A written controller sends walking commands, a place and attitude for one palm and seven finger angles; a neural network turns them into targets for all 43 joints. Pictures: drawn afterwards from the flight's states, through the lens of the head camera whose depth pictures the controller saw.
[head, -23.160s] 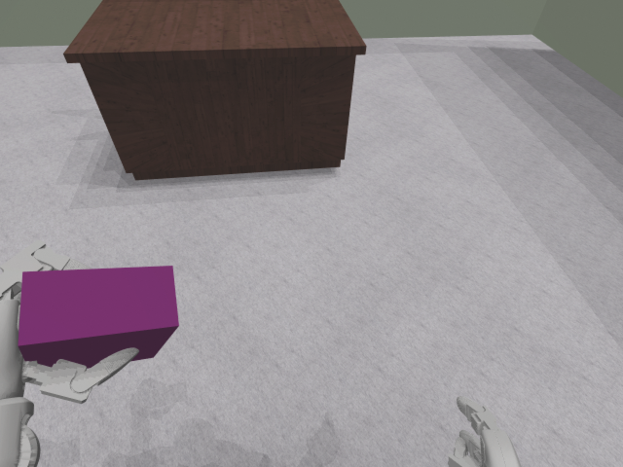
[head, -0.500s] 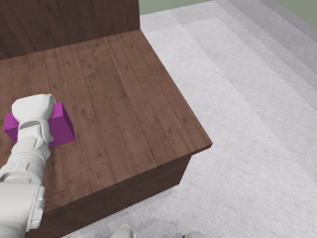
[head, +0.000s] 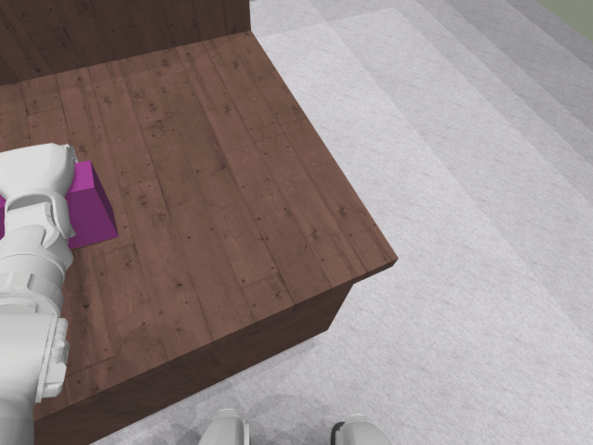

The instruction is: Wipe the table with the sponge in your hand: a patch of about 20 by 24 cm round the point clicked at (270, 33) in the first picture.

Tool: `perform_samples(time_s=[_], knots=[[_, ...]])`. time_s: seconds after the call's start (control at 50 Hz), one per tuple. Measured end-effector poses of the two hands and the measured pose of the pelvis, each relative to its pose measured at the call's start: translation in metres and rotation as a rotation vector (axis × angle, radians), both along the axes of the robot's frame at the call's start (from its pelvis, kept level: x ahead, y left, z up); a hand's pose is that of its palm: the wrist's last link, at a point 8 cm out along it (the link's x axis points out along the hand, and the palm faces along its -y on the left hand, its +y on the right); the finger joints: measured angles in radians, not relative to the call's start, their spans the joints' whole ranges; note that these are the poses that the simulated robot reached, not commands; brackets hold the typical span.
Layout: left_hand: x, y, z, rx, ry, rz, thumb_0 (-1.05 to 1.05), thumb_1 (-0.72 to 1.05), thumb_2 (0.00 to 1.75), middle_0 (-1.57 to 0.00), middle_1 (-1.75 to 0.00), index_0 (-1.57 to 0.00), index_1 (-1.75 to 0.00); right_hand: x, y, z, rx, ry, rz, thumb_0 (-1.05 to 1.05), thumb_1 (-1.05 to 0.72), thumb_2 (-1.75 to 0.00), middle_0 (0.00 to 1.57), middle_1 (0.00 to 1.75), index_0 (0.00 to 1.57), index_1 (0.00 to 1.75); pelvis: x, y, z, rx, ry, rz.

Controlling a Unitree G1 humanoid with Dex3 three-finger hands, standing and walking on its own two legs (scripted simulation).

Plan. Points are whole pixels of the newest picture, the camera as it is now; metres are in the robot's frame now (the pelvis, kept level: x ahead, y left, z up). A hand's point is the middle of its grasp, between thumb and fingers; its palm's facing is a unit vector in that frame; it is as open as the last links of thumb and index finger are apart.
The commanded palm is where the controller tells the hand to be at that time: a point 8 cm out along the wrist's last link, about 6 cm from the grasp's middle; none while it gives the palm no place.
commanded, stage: slide across to the middle lane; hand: left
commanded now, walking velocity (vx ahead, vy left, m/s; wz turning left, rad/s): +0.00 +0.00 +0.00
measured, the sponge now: (59, 219) +0.43 +0.35 -0.02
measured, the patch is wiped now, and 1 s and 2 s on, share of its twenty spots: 0.50 0.70 0.85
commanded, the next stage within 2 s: wipe back along the middle lane in 0.52 s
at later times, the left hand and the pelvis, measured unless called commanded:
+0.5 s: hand (94, 186) +0.46 +0.29 +0.01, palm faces -0.13 +0.00 -0.99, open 9.8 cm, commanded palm +0.45 +0.27 +0.06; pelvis +0.03 +0.00 +0.01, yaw +0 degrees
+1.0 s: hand (119, 199) +0.44 +0.25 +0.01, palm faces -0.10 -0.01 -1.00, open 9.8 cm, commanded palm +0.41 +0.23 +0.04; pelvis +0.04 -0.01 +0.02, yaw +0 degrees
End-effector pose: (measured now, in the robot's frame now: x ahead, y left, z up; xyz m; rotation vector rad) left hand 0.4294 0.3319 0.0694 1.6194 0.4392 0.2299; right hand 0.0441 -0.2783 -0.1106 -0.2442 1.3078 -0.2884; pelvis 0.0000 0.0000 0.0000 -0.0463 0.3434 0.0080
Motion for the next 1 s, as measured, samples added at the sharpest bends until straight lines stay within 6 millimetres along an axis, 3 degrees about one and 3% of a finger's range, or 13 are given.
perform_samples(time_s=[0.18,0.44,0.66,1.0], knots=[[0.001,-0.008,0.003,-0.035,-0.015,-0.004,0.0,-0.51,1.08,-0.77,-1.33,-0.78,-1.36,-0.002,0.009,0.002,0.015,0.022,-0.03,0.01,-0.91,-0.9,0.2,0.29,0.2,0.3,0.01,0.004,0.006,-0.004,-0.021,0.002],[0.018,-0.044,0.003,-0.054,-0.019,-0.046,0.0,-0.51,1.08,-0.77,-1.34,-0.78,-1.36,0.031,0.02,0.002,0.062,-0.019,-0.022,0.01,-0.91,-0.9,0.2,0.29,0.2,0.3,0.026,0.005,0.013,0.003,-0.041,-0.001],[0.021,-0.053,0.0,-0.04,-0.013,-0.014,0.0,-0.5,1.08,-0.77,-1.34,-0.78,-1.36,0.047,0.011,0.004,0.07,-0.025,-0.006,0.01,-0.91,-0.9,0.2,0.29,0.2,0.3,0.034,-0.003,0.016,0.008,-0.042,0.003],[-0.002,-0.085,-0.002,-0.058,-0.047,-0.035,-0.01,-0.49,1.08,-0.76,-1.34,-0.76,-1.37,0.068,0.005,0.004,0.101,-0.06,0.008,0.01,-0.91,-0.9,0.2,0.29,0.2,0.3,0.038,-0.012,0.019,0.019,-0.079,0.003]])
